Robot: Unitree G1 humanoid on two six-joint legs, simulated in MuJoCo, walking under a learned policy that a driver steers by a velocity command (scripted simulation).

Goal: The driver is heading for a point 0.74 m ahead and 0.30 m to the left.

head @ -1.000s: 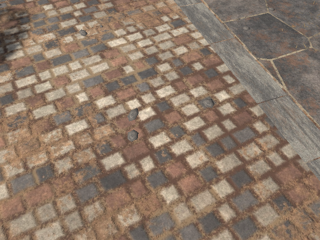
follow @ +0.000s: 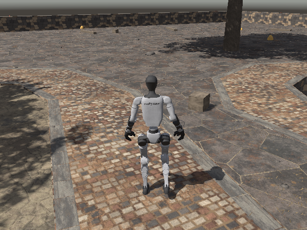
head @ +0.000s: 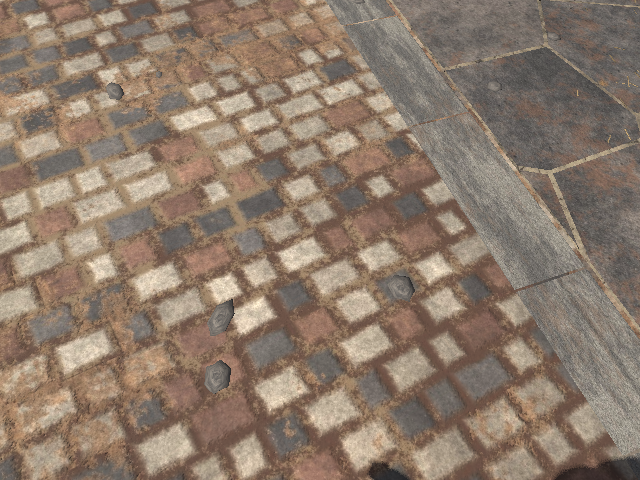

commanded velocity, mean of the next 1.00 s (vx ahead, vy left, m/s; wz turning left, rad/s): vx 0.01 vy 0.00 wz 0.58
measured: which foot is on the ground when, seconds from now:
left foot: down 0.00-0.30, up 0.32-0.70, down 0.72-1.00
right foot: up 0.00-0.28, down 0.30-0.74, up 0.76-1.00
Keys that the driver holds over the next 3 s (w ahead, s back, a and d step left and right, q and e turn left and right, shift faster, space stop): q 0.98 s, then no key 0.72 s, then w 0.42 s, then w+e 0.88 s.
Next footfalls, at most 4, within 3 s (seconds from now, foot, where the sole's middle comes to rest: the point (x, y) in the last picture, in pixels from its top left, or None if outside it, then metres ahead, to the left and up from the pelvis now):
0.30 right None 0.10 -0.15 -0.77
0.72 left None -0.02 0.10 -0.77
1.18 right None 0.14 -0.08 -0.77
2.38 right None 0.41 0.17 -0.77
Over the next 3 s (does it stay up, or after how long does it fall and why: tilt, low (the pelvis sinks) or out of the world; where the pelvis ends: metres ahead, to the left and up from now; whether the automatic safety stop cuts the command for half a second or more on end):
stays up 0.49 0.32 -0.01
